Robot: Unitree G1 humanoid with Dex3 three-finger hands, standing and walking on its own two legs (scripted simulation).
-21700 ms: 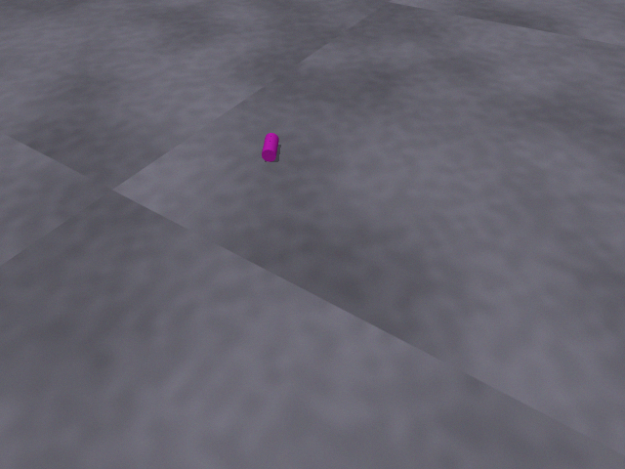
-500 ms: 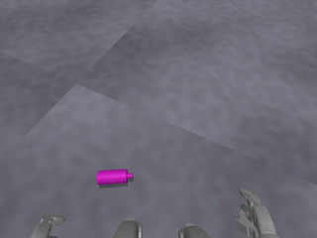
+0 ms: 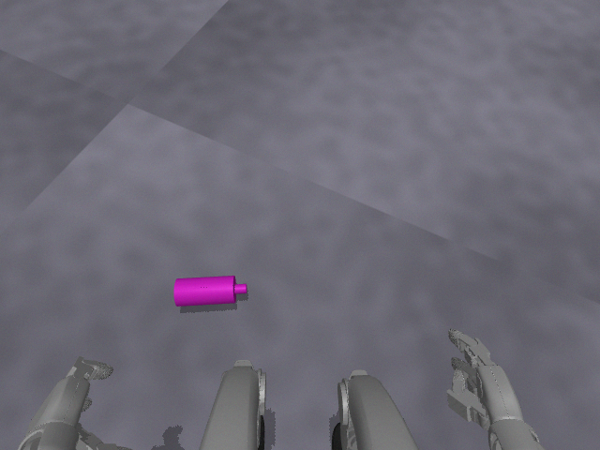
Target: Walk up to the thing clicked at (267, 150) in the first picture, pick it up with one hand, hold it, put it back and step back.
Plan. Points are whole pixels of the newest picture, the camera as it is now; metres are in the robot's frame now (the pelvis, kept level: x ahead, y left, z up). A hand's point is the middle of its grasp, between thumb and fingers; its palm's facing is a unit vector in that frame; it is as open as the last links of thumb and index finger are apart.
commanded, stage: rise first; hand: left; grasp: from above
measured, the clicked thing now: (212, 290) +0.49 +0.24 -0.57
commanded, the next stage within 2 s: none
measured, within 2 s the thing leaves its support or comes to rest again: neither
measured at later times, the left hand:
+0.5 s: hand (148, 340) +0.31 +0.31 -0.33, palm faces -0.49 -0.26 -0.83, open 14.0 cm
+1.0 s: hand (162, 314) +0.38 +0.32 -0.41, palm faces -0.46 -0.03 -0.89, open 14.2 cm
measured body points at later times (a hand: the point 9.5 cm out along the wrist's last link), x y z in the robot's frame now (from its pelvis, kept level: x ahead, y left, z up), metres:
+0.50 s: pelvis -0.06 -0.01 -0.20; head +0.16 +0.01 +0.19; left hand +0.34 +0.32 -0.28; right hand +0.05 -0.28 -0.34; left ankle +0.05 +0.12 -0.58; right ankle +0.01 -0.13 -0.58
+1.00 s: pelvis -0.06 +0.00 -0.26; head +0.17 +0.06 +0.12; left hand +0.40 +0.32 -0.36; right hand +0.00 -0.28 -0.37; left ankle +0.05 +0.12 -0.58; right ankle +0.01 -0.13 -0.58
